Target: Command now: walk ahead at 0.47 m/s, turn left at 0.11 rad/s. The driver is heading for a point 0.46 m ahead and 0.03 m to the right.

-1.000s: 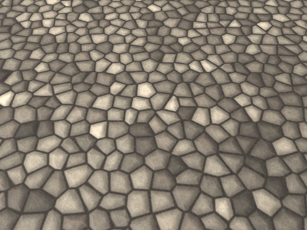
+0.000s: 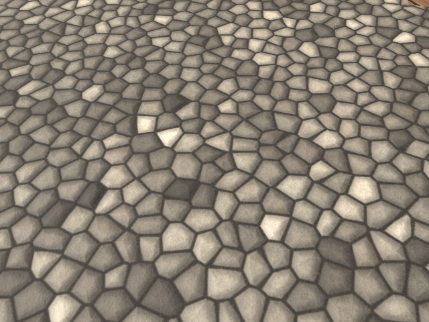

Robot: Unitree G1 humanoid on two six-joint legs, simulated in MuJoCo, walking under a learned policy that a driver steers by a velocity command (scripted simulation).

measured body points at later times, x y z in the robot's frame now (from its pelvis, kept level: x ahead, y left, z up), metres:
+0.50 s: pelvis +0.29 +0.05 +0.00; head +0.32 +0.06 +0.45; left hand +0.38 +0.33 -0.13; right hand +0.39 -0.22 -0.11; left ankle +0.32 +0.14 -0.74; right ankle +0.29 -0.10 -0.66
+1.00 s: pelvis +0.43 +0.02 -0.01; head +0.45 +0.02 +0.44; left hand +0.57 +0.27 -0.14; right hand +0.50 -0.25 -0.15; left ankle +0.40 +0.16 -0.75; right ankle +0.51 -0.08 -0.74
